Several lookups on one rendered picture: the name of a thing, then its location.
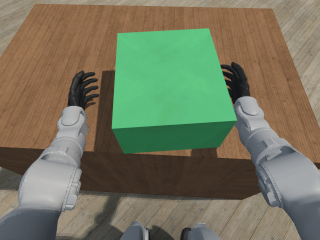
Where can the right robot hand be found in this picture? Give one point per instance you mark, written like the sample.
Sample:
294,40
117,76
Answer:
239,82

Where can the robot left upper arm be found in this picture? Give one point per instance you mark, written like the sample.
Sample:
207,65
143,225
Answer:
50,189

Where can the robot left forearm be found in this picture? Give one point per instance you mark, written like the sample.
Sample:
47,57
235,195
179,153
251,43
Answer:
69,143

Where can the robot right foot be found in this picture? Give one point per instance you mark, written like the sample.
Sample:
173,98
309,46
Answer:
185,232

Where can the robot right forearm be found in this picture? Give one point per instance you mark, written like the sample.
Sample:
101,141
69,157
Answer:
260,140

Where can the left robot hand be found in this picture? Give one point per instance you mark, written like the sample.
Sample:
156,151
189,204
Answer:
77,95

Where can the right robot shin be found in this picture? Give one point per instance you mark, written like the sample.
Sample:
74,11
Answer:
199,225

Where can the carton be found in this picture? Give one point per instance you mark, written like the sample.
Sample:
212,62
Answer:
169,92

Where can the robot right upper arm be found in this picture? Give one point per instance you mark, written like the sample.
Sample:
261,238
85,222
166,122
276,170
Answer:
291,183

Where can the pedestal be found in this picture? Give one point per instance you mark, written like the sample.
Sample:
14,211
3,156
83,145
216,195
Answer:
57,41

